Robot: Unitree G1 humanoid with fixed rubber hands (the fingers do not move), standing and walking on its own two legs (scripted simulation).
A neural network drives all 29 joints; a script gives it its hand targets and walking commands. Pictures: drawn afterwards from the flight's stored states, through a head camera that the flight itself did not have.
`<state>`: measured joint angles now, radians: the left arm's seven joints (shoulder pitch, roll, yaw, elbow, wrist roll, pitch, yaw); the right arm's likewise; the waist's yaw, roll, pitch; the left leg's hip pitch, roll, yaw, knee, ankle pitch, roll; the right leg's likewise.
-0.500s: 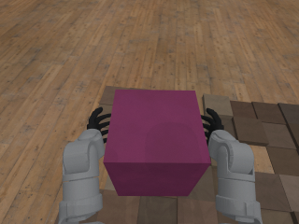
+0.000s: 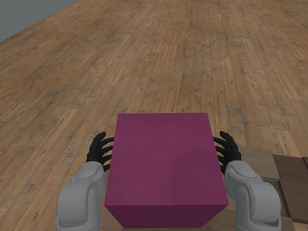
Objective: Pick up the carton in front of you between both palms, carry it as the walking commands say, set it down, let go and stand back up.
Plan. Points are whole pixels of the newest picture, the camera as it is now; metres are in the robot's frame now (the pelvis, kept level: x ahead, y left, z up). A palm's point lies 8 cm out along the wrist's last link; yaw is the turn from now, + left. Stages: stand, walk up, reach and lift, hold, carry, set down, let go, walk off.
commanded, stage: carry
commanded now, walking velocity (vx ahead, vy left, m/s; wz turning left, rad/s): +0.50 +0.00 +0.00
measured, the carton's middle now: (162, 174) +0.27 +0.00 +0.04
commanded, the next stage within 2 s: none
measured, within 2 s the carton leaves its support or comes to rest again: neither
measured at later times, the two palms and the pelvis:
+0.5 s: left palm (118, 70) +0.66 +0.15 +0.11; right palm (198, 70) +0.63 -0.15 +0.12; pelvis +0.33 +0.03 -0.01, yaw -2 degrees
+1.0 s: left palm (137, 30) +1.00 +0.10 +0.14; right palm (198, 30) +0.98 -0.20 +0.13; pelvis +0.65 -0.03 +0.00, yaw -1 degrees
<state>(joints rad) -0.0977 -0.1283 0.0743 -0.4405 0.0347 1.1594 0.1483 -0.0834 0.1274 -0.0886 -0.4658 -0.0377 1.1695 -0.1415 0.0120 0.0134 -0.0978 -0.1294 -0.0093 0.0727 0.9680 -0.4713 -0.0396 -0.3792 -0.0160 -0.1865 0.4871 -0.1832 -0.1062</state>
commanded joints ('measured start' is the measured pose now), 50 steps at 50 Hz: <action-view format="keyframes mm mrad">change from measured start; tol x32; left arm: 1 -314 -783 -609 -152 -285 32 -123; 50 -890 -612 -324 328 -146 12 4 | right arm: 1 -388 795 675 -177 280 33 100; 50 -1052 723 466 285 247 6 -4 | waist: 1 18 -190 -264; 19 -54 -215 -154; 23 -93 285 -465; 46 -55 96 -188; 50 69 -350 -434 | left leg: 1 -581 49 -88 361 38 63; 13 -667 106 75 -104 342 26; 20 11 -82 198 -361 352 125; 23 338 348 -691 -670 138 346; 47 50 138 -3 -246 588 121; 50 -644 -35 -26 381 -93 40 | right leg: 1 605 -346 549 -182 257 -146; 19 356 -165 7 -12 890 0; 24 -251 44 241 1057 -232 20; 43 -271 -30 127 25 216 72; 47 163 7 29 -66 192 33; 50 778 -317 626 -29 366 -152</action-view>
